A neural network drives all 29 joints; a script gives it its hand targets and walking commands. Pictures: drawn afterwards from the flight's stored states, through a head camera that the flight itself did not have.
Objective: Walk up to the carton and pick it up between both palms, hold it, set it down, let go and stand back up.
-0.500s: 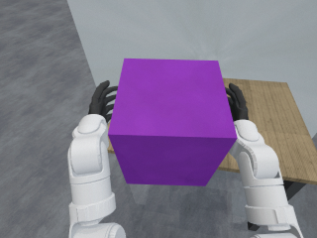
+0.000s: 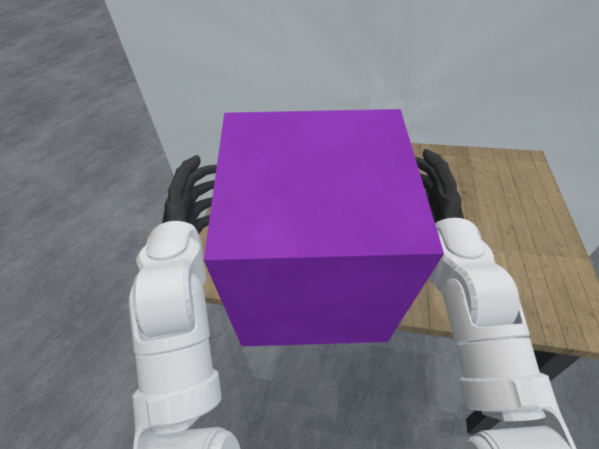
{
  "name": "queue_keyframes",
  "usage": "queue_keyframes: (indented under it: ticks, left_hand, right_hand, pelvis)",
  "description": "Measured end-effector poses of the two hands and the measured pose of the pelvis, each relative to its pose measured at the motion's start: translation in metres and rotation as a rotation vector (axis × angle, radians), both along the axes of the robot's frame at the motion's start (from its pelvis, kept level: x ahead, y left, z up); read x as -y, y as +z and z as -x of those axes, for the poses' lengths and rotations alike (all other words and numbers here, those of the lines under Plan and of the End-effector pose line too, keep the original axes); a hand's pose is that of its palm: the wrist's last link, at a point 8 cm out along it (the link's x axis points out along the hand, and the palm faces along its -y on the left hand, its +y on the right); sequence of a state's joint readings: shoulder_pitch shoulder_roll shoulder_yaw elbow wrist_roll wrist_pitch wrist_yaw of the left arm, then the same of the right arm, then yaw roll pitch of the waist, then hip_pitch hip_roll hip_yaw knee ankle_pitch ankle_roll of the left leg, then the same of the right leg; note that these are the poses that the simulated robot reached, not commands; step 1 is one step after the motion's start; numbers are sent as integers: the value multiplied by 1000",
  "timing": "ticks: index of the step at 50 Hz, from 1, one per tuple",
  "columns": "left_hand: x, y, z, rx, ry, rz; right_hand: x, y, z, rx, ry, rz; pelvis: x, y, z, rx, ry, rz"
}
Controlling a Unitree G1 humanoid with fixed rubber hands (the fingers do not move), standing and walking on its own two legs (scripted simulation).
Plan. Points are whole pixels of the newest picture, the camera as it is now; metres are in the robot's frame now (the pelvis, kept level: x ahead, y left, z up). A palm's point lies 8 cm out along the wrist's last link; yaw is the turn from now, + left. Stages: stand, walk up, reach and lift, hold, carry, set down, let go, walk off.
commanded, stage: hold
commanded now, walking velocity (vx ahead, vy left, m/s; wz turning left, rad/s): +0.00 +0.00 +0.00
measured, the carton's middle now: (313, 238) +0.37 -0.02 +0.11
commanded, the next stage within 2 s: none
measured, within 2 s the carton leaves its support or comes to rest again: neither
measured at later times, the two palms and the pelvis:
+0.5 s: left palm (148, 267) +0.29 +0.15 +0.19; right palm (442, 254) +0.29 -0.15 +0.16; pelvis -0.03 +0.00 +0.00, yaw +2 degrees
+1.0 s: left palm (169, 232) +0.34 +0.14 +0.18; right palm (437, 214) +0.34 -0.16 +0.17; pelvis -0.03 +0.01 +0.00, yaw +3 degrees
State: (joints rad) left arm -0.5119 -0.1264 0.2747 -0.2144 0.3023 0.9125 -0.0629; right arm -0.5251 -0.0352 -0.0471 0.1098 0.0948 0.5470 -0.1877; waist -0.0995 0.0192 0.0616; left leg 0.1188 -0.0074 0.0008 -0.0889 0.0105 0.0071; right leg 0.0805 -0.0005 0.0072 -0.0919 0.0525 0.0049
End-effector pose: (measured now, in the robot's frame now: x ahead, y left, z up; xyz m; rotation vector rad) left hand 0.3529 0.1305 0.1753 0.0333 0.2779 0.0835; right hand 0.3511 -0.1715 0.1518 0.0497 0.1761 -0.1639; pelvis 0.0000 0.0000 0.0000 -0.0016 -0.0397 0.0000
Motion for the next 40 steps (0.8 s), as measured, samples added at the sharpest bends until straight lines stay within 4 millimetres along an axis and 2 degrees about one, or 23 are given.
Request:
queue_keyframes:
  ticks: [5,11,16,22,27,32,40]
  left_hand:
    - [-5,0,17,18,19,16]
    - [-14,7,41,46,32,41]
    - [-20,11,57,54,29,40]
    - [-22,10,67,19,6,38]
    - [-21,13,65,1,1,13]
    - [-18,20,52,2,-1,-7]
    - [-16,26,30,31,-22,16]
  right_hand:
    - [-5,-1,12,13,15,-29]
    - [-13,12,30,39,35,-29]
    - [-19,20,45,46,34,-30]
    - [-22,14,61,11,18,-36]
    - [-21,9,63,2,6,-39]
    - [-19,16,53,13,6,-10]
    - [-16,39,37,43,-7,47]
  pelvis:
    - [6,0,-13,30,9,-3]
    - [11,-1,-15,68,38,-1]
    - [9,-1,-4,96,45,-1]
    - [0,-1,21,107,41,-3]
    - [-7,-1,42,76,42,-2]
    - [-12,0,55,30,47,7]
    - [-13,0,52,-14,39,0]
